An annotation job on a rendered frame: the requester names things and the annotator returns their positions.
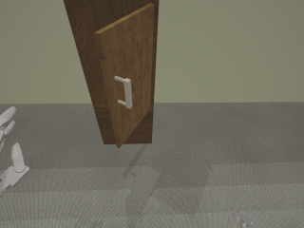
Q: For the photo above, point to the left robot hand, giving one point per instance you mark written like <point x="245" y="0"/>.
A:
<point x="16" y="172"/>

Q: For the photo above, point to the handle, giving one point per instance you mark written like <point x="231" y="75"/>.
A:
<point x="127" y="91"/>

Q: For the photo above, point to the cupboard door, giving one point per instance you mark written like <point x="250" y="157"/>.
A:
<point x="125" y="49"/>

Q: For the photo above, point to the right robot hand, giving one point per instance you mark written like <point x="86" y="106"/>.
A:
<point x="244" y="221"/>

